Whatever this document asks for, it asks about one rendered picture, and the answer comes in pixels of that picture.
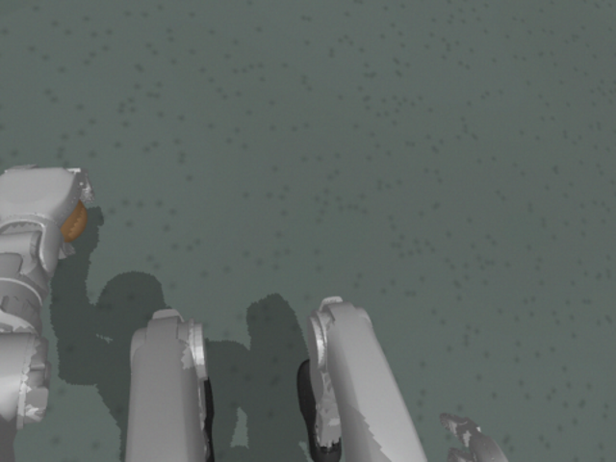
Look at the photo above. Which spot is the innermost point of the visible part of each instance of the right robot foot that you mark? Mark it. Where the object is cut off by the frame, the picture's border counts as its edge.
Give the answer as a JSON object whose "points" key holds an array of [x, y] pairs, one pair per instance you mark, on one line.
{"points": [[308, 410]]}

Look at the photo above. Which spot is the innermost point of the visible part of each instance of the right robot hand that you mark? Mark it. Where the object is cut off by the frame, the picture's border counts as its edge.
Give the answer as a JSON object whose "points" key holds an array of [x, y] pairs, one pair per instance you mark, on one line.
{"points": [[482, 448]]}

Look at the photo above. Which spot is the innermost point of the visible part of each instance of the left robot hand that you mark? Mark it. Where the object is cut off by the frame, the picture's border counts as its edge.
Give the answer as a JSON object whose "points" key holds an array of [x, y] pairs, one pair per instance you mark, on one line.
{"points": [[49, 192]]}

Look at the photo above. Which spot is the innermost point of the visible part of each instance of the ball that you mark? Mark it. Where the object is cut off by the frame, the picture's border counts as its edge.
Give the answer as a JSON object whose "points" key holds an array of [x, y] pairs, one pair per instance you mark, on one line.
{"points": [[74, 226]]}

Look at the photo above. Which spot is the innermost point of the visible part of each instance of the left robot arm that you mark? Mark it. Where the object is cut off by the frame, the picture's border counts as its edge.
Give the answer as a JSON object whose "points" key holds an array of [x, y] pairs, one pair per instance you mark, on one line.
{"points": [[29, 253]]}

